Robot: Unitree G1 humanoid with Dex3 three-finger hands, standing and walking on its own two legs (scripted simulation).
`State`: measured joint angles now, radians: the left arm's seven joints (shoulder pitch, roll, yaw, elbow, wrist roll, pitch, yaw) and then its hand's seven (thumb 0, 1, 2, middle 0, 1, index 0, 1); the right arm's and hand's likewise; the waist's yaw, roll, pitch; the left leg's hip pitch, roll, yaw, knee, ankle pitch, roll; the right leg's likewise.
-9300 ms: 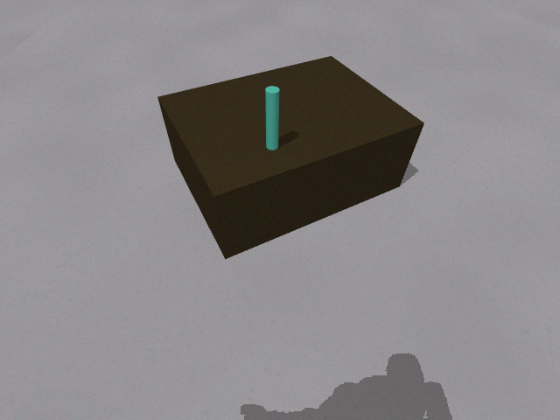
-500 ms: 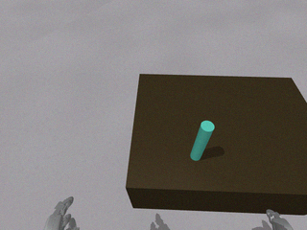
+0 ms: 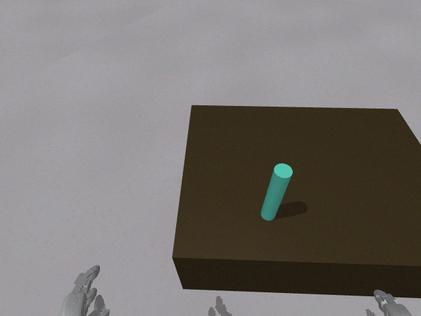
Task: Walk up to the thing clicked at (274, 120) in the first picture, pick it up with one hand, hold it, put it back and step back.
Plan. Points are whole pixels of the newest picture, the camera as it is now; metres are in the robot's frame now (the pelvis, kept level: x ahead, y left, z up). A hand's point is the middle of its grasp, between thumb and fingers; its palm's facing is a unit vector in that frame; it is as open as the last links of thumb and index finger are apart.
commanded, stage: go down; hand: right
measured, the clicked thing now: (274, 194) +0.50 -0.18 -0.21
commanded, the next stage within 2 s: approach in 1.42 s
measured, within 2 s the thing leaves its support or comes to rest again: neither
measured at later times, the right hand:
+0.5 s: hand (374, 307) +0.18 -0.29 -0.06, palm faces +0.16 +0.94 -0.31, open 17.5 cm
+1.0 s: hand (386, 231) +0.30 -0.33 -0.01, palm faces +0.17 +0.97 -0.14, open 17.5 cm
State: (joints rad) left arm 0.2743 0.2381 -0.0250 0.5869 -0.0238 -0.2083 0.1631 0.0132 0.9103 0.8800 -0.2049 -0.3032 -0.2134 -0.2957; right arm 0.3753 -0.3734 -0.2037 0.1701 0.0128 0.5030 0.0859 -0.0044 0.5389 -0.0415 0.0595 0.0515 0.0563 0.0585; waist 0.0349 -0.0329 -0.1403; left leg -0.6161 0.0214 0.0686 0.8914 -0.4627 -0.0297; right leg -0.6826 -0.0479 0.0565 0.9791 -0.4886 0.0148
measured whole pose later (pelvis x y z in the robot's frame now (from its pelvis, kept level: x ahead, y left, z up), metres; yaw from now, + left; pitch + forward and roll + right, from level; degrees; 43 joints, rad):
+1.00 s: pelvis -0.01 +0.00 +0.00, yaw +1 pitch +14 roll +2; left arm 0.33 0.29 -0.01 0.70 0.00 -0.19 0.16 0.01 0.90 0.89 -0.21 -0.30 -0.21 -0.30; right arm -0.21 -0.59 -0.52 0.77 0.11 0.04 0.42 -0.01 0.56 -0.04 0.05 0.05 0.05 0.06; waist 0.04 -0.01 -0.08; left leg -0.68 0.02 0.05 0.89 -0.44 -0.02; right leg -0.73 -0.05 0.04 0.95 -0.46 0.02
